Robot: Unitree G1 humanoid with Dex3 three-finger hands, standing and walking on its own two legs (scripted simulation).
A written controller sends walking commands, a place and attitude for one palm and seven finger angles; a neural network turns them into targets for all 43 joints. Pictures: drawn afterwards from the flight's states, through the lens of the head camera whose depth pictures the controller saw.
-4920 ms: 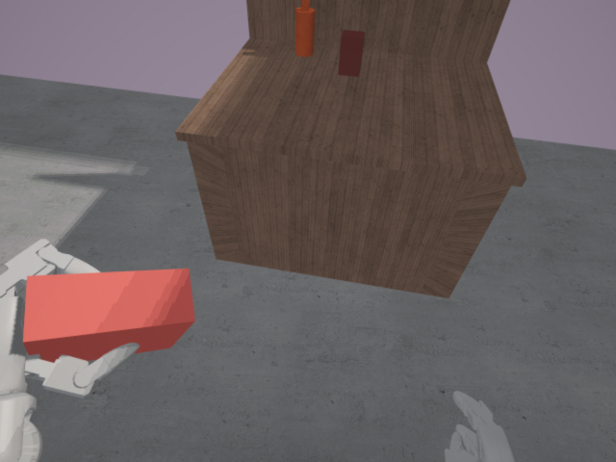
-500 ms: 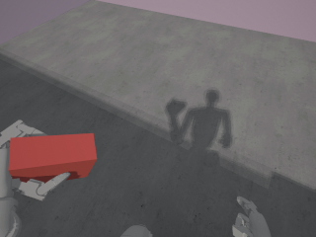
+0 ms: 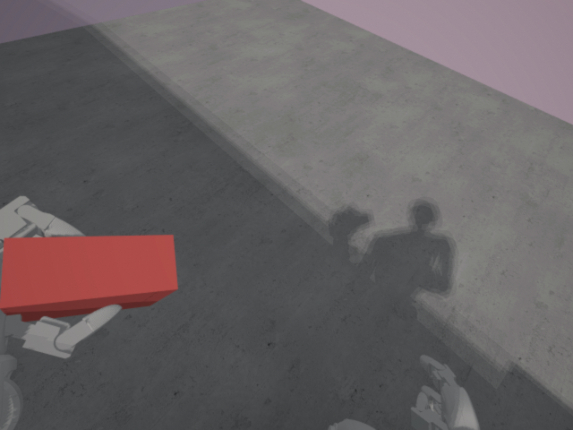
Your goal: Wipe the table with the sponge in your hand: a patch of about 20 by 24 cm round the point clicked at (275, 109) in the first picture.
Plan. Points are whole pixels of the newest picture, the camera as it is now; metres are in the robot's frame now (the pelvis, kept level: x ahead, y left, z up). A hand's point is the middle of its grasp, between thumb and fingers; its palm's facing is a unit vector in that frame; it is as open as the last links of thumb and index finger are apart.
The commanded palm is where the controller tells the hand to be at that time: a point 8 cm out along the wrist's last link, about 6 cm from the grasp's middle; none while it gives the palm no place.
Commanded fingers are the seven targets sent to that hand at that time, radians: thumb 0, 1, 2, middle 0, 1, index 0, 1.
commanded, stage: walk to a spot facing it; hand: left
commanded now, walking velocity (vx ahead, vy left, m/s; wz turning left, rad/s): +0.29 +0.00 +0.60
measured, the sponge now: (117, 277) +0.23 +0.20 +0.16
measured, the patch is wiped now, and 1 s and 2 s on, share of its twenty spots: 0.00 0.00 0.00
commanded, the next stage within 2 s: turn to face it in 1.42 s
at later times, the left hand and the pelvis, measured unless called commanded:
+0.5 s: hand out of the picture +0.09 +0.24 +0.17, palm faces +0.59 -0.67 -0.44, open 9.8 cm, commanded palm +0.03 +0.28 +0.19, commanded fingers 0.00 0.10 1.30 -1.20 -1.60 -1.20 -1.60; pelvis -0.03 -0.04 +0.02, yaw +18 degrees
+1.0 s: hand out of the picture +0.12 +0.32 +0.21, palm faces +0.71 -0.53 -0.46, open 9.8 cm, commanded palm +0.06 +0.34 +0.19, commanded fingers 0.00 0.10 1.30 -1.20 -1.60 -1.20 -1.60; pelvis +0.04 +0.02 +0.02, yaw +26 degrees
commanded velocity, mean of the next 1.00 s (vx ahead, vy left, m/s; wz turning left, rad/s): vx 0.35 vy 0.00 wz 0.34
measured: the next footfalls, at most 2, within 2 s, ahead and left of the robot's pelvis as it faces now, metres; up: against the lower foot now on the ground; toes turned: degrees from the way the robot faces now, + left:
right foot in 0.30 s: -0.02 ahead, -0.14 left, +0.00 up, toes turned +4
left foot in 0.70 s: +0.03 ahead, +0.14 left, +0.00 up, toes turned +33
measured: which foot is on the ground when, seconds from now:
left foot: down 0.00-0.30, up 0.32-0.68, down 0.70-1.00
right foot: up 0.00-0.28, down 0.30-0.70, up 0.72-1.00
